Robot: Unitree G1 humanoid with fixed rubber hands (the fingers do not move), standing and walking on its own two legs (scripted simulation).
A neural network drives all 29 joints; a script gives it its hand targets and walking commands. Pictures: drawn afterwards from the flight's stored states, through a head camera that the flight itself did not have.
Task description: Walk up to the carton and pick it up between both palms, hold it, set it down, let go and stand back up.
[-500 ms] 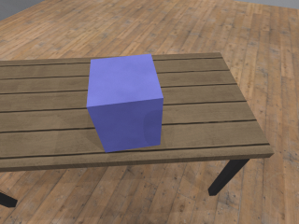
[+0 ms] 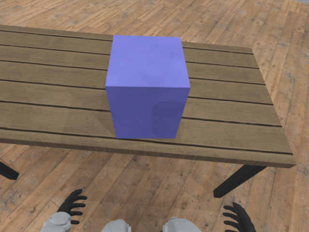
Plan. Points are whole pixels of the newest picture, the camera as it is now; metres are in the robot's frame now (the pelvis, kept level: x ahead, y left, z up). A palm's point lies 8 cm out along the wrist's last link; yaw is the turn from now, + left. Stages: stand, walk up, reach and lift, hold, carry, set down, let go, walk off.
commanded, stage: reach and lift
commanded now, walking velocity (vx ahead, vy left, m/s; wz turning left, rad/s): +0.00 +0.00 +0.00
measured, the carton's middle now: (146, 90) +0.51 +0.03 +0.02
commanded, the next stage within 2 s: none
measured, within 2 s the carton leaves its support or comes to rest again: neither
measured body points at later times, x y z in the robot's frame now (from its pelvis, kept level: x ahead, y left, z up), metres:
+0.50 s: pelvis +0.02 -0.01 +0.03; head +0.03 +0.00 +0.48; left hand +0.21 +0.22 -0.06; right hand +0.16 -0.23 -0.06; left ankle +0.02 +0.11 -0.71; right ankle +0.04 -0.09 -0.71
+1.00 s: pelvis +0.05 +0.00 +0.04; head +0.04 +0.02 +0.49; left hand +0.24 +0.22 -0.03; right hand +0.23 -0.21 -0.03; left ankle +0.02 +0.11 -0.71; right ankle +0.04 -0.09 -0.71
